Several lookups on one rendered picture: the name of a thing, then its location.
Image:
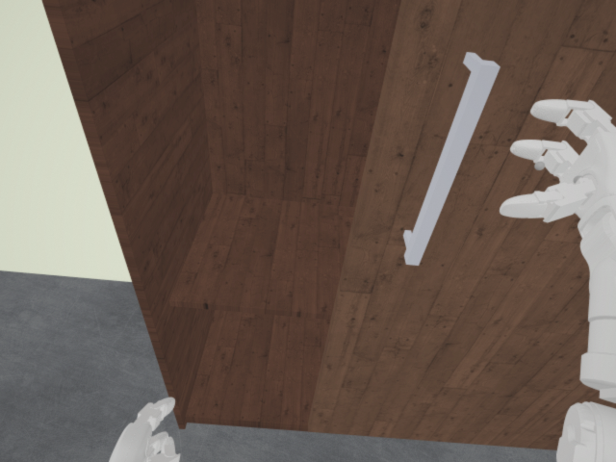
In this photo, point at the handle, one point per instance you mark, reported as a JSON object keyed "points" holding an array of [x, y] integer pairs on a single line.
{"points": [[481, 80]]}

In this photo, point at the robot right forearm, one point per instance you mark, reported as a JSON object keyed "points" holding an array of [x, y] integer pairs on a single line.
{"points": [[598, 246]]}

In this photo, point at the wardrobe door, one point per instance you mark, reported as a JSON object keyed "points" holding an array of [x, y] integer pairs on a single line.
{"points": [[480, 343]]}

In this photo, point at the robot right hand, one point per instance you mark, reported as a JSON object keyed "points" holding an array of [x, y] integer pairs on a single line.
{"points": [[596, 163]]}

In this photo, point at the robot right upper arm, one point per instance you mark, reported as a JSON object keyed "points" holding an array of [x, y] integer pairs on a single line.
{"points": [[589, 434]]}

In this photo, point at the robot left hand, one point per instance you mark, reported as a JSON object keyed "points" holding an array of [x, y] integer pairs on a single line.
{"points": [[135, 443]]}

